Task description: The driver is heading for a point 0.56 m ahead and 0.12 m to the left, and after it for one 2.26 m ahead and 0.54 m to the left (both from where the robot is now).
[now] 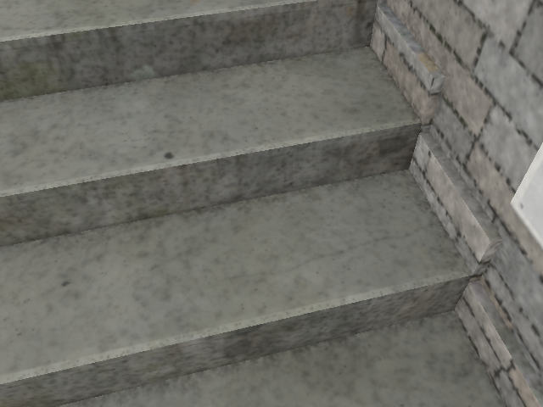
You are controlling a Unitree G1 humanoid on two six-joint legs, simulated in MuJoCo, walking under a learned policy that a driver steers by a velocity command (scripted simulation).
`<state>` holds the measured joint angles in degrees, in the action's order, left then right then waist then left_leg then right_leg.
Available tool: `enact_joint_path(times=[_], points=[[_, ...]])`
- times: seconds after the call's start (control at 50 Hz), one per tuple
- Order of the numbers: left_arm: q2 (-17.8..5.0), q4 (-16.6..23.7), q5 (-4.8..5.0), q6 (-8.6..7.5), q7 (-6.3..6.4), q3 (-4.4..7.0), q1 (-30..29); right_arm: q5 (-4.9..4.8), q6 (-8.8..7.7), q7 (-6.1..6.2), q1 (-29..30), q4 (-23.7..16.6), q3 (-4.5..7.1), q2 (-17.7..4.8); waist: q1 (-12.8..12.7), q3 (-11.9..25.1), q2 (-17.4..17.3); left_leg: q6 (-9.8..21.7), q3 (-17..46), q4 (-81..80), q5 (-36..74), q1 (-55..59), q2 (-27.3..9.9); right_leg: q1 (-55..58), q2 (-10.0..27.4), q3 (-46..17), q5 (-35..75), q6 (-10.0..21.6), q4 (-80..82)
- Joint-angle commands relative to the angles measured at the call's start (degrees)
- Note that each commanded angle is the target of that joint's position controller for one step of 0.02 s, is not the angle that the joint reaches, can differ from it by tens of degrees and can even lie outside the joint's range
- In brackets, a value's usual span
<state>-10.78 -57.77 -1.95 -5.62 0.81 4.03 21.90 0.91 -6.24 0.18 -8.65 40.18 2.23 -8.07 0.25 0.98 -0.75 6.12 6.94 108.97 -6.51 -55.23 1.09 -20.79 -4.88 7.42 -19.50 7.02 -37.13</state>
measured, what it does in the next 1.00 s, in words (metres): climbs, turning left: left foot 0.15 m higher, then right foot 0.15 m higher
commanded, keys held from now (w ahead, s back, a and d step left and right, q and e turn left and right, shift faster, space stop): w+q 0.64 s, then w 0.36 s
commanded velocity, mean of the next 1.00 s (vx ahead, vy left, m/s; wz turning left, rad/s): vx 0.50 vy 0.00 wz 0.40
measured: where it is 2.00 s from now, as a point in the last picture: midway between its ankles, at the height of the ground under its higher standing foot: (127, 19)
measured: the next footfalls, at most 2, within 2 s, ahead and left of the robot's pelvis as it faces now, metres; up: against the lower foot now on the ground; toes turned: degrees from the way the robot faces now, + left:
left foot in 0.30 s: +0.34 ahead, +0.08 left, +0.15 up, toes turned +12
right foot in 0.78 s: +0.72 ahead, +0.03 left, +0.30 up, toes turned +20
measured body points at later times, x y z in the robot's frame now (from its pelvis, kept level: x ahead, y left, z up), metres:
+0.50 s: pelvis +0.31 +0.05 +0.14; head +0.31 +0.04 +0.59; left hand +0.45 +0.30 +0.07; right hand +0.42 -0.20 +0.00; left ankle +0.30 +0.07 -0.57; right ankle +0.31 -0.09 -0.33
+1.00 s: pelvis +0.63 +0.08 +0.29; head +0.64 +0.07 +0.74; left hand +0.53 +0.32 +0.15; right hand +0.89 -0.06 +0.19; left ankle +0.56 +0.20 -0.21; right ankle +0.68 +0.01 -0.42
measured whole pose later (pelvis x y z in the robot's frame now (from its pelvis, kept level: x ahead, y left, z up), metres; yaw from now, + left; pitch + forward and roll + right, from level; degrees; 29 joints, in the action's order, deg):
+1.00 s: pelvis +0.63 +0.08 +0.29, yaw +25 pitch +2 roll -2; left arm -11.8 -54.0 0.1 -6.4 0.7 4.1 23.7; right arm 3.1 -1.5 0.1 -8.2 38.6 2.7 -10.0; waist 0.6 3.1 -3.8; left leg 6.5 8.1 108.2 -9.0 -51.7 5.4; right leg -26.2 -2.6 7.2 -22.1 4.5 -45.6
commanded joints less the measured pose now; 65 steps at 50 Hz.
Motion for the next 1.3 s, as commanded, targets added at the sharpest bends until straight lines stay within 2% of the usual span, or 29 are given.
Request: enact_joint_path(times=[0.02, 0.12, 0.16, 0.22, 0.28, 0.3, 0.32, 0.34, 0.38, 0.4, 0.44, 0.48, 0.52, 0.58, 0.66, 0.72, 0.76, 0.78, 0.82, 0.86, 0.88, 0.92, 0.96, 1.02, 1.06, 1.1, 1.16, 1.24, 1.3], points=[[0.48, -0.65, -0.27, -2.77, -0.90, -1.16, 5.48, -0.61, 2.03, 0.93, -2.27, -0.82, -1.97, 4.30, 1.16, -2.56, 2.71, 0.31, -1.28, 5.50, -0.49, -13.06, 2.16, 3.66, 14.32, -11.86, 23.48, -2.19, 17.18], [1.08, -3.71, 2.03, -3.49, 0.68, -2.61, 11.77, 0.01, 3.72, 1.48, 19.07, -10.55, -4.35, 5.03, -0.71, -6.01, 5.29, 1.22, -7.25, -3.15, -5.16, -20.56, -0.20, 6.08, 14.82, -8.21, 18.84, -4.41, 27.53], [-2.53, -3.12, 2.31, -3.26, 2.36, -1.96, 14.06, 0.58, 4.69, 0.23, 18.08, -10.52, -4.01, 2.19, -1.13, -3.34, 4.81, 1.28, -14.59, -12.79, -9.16, -13.98, -2.62, 13.09, 15.91, -6.68, 30.42, -1.63, 34.78], [-5.65, 0.70, 3.41, -1.97, 4.70, -1.75, 13.07, -2.35, 5.83, -0.51, 10.48, -5.55, -5.20, 5.02, 1.39, 4.45, 7.07, 5.73, -23.69, -27.70, -17.14, 7.07, 1.00, 20.38, 15.16, 4.45, 84.83, -1.60, 26.17], [-10.95, 6.18, 3.63, -2.52, 3.96, -0.33, 8.37, -0.84, 6.63, 0.63, -3.85, -2.35, -1.87, -3.49, 8.57, 13.85, 13.39, 7.95, -21.19, -46.64, -19.52, 28.34, 6.95, 25.45, 21.43, 1.53, 112.36, -1.71, 0.35], [-12.24, 9.44, 3.88, -2.57, 2.54, 0.46, 5.66, 0.15, 5.95, 0.11, -7.41, -1.89, -0.28, -6.19, 10.58, 15.88, 13.35, 9.36, -12.84, -58.24, -18.65, 38.12, 6.97, 20.21, 18.95, 1.42, 100.06, -1.78, -14.24], [-8.12, 14.80, 2.20, -3.28, 0.28, 0.10, 2.79, -0.08, 5.97, 0.01, -8.73, 0.26, 2.17, -12.89, 8.96, 17.22, -3.17, 19.08, 20.89, -71.88, -21.22, 52.88, -7.42, -7.59, 6.34, -0.60, 38.71, -5.24, -43.65], [-8.58, 17.54, -0.29, -3.07, -1.34, 0.82, -0.44, -0.54, 7.08, 1.04, -3.72, -0.15, 3.53, -15.00, 6.41, 17.83, -9.35, 22.51, 47.84, -89.53, -17.41, 50.49, -13.10, -19.34, -0.63, -9.76, 12.25, -5.54, -65.68], [-0.75, 21.33, -1.38, -3.29, -1.15, -1.89, -1.40, 1.00, 4.60, 1.44, -1.99, 2.77, 2.70, -10.04, -0.16, 5.07, 8.04, 14.43, 37.43, -88.73, -17.92, 39.97, -12.54, -26.06, 4.06, -13.93, 15.80, -3.52, -70.06], [0.84, 21.75, -1.27, -2.11, -0.69, -2.18, -3.39, 1.62, 3.10, 1.67, -2.74, 4.89, 2.22, -7.29, -2.41, -0.94, 10.46, 12.52, 29.15, -85.65, -9.73, 33.05, -10.60, -28.77, 4.95, -13.05, 14.42, -3.40, -71.16], [4.61, 23.92, -1.13, 0.02, -0.44, -3.90, -5.54, 1.18, 2.03, 0.50, -7.49, 9.42, 1.11, -3.60, -2.69, -2.47, 2.23, 10.49, 17.92, -85.61, -8.80, 34.33, -5.17, -39.41, 5.05, -11.05, 10.87, -1.96, -82.70], [6.31, 25.18, -1.39, 1.34, 0.01, -5.20, -7.86, -0.05, 1.10, -0.42, -12.26, 12.57, 0.81, -3.47, -3.50, -4.44, 2.68, 7.81, 10.61, -84.75, -3.96, 33.99, -3.31, -45.76, 6.67, -10.75, 7.52, -1.06, -81.86], [4.00, 26.85, -2.25, 2.15, -0.12, -5.45, -12.90, -0.24, -0.14, -0.65, -11.73, 11.21, 0.47, -4.91, -3.27, -5.78, 5.12, 5.69, 8.40, -86.83, -2.46, 28.33, -1.46, -43.31, 8.76, -7.27, 9.99, -2.52, -67.73], [6.48, 31.91, -2.09, 1.71, 0.16, -6.14, -25.77, 0.71, -1.48, 0.02, -21.09, 13.18, 1.67, -10.32, 3.00, -3.09, -4.92, 8.63, 16.41, -90.61, 11.97, 42.47, -6.31, -59.35, 7.72, -2.63, -0.39, -2.87, -81.13], [6.12, 39.76, -1.99, 1.84, -0.62, -8.20, -38.25, 0.34, 1.02, 2.03, -22.48, 11.30, 3.21, -12.95, 4.75, -2.61, 0.92, 7.33, 16.70, -100.86, 13.81, 46.21, -7.08, -52.40, 9.26, -3.88, -5.34, -2.89, -58.19], [6.21, 34.28, 0.42, 3.27, 0.48, -7.14, -23.36, 0.33, 1.48, 2.48, -15.06, 7.93, 3.29, -12.89, -2.14, 8.60, -5.66, 5.44, 3.29, -95.27, 70.98, 42.85, -6.71, -15.32, 3.93, 1.56, -5.26, -0.79, -39.31], [-2.32, 30.02, 2.59, 3.08, 2.04, -3.31, -8.10, -0.97, 0.75, 1.50, -12.26, 6.33, 4.93, -16.50, -8.28, 17.13, -12.31, 3.45, 5.11, -78.20, 85.04, 49.56, -7.65, -1.53, 1.88, -2.18, -3.42, -0.01, -26.70], [-6.45, 27.29, 1.40, 2.55, 1.68, -1.39, -0.73, -1.93, -0.46, 0.60, -11.32, 6.34, 5.38, -16.41, -12.08, 21.05, -8.29, 1.37, 4.10, -65.93, 78.91, 46.61, -5.53, 10.66, 3.14, -6.67, 0.35, 1.35, -15.90], [-13.50, 21.05, 0.87, 2.15, 0.59, 1.40, 1.46, 0.04, -0.92, -2.08, -16.83, 3.40, 4.04, -7.52, -5.71, 26.76, 23.38, -3.81, 6.53, -20.48, -4.59, 24.40, 12.46, 20.69, 25.40, -58.29, 3.98, 12.77, 15.63], [-2.31, 18.25, 3.07, 1.79, 0.64, -0.56, -8.45, 3.19, 0.94, -1.90, -13.51, 2.00, 2.94, -5.35, 0.33, 9.85, 3.38, -2.55, 1.81, -10.34, 0.51, 12.89, 4.92, 6.91, 21.19, -50.52, -27.84, 10.45, 12.57], [0.60, 15.84, 1.91, 1.08, 0.63, -1.29, -7.77, 3.41, 1.72, -1.29, -9.88, 0.21, 1.99, -3.36, 0.89, 3.39, -2.05, -1.57, 0.70, -10.47, 0.04, 8.25, 3.18, 0.85, 19.80, -42.43, -24.41, 8.29, 11.14], [4.06, 10.01, 0.84, -0.87, 0.52, -2.02, -2.89, 2.81, 3.54, -0.58, -6.83, -1.52, -0.09, 0.62, 1.83, -0.95, -1.41, 0.23, 3.13, -1.39, 0.03, 1.77, 3.59, -3.00, 15.48, -32.61, -10.58, 6.47, 10.86], [2.06, 4.48, 1.83, -2.42, -0.65, -1.18, 3.65, 2.45, 5.02, 0.13, -6.29, -3.63, -2.00, 4.50, 3.30, -2.11, 3.15, 1.42, 3.37, 6.75, -4.27, -8.68, 4.09, 0.67, 14.12, -26.76, -3.91, 5.42, 12.84], [-0.53, 5.62, 2.75, -2.53, -0.42, -1.26, -0.55, 1.47, 6.39, -0.35, -3.49, -5.01, -1.60, 0.20, 5.54, -4.15, 1.17, -1.12, 1.31, -3.52, -1.31, -9.18, 0.84, -4.28, 13.94, -20.06, -4.50, 3.50, 17.27], [0.32, 6.02, 2.40, -2.46, 0.19, -2.26, 1.93, 1.06, 6.22, -0.28, 0.39, -5.56, -1.47, 1.24, 3.02, -3.78, 5.36, -2.23, -4.87, 3.36, -0.24, -11.98, 0.71, -2.68, 15.08, -19.41, 6.60, 5.50, 19.16], [-4.41, 5.59, 2.41, -3.97, 0.41, -0.58, 6.49, 1.97, 6.86, 1.10, 8.57, -9.76, -1.48, 2.12, 1.17, -6.02, 6.72, -1.50, -5.82, 12.24, -9.32, -23.77, -1.89, 4.92, 17.05, -22.57, 0.89, 7.39, 22.05], [-4.41, 3.34, 1.44, -3.04, 1.76, 0.03, 13.02, 1.66, 5.39, 0.65, 23.41, -17.22, -3.57, 4.28, -1.70, -10.03, 2.06, 0.34, -7.54, 0.36, -16.48, -31.70, -7.28, 11.39, 16.13, -22.31, -10.44, 3.91, 28.64], [-2.63, 4.32, 2.22, -0.58, 3.73, -0.13, 14.15, 0.48, 5.47, -2.09, 19.30, -15.29, -3.70, 4.77, -3.83, -5.11, 1.78, 1.16, -15.27, -27.90, -13.16, -8.02, -8.43, 16.39, 16.16, -12.14, 24.11, 6.01, 39.19], [-10.42, 5.28, 2.07, -1.37, 2.17, 0.70, 11.85, -1.68, 4.77, -1.11, 2.29, -9.97, -1.38, 2.94, 4.63, 9.70, 9.22, 5.44, -21.04, -41.07, -16.76, 27.46, 3.93, 19.51, 19.40, -6.38, 103.65, 3.65, 15.99]])
Velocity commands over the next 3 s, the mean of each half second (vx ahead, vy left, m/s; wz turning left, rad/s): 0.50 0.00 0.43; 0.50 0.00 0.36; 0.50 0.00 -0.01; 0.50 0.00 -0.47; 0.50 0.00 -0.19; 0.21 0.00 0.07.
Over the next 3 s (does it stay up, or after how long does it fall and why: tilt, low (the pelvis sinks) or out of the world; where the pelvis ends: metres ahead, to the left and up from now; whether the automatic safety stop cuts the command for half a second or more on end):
stays up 1.76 0.37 0.84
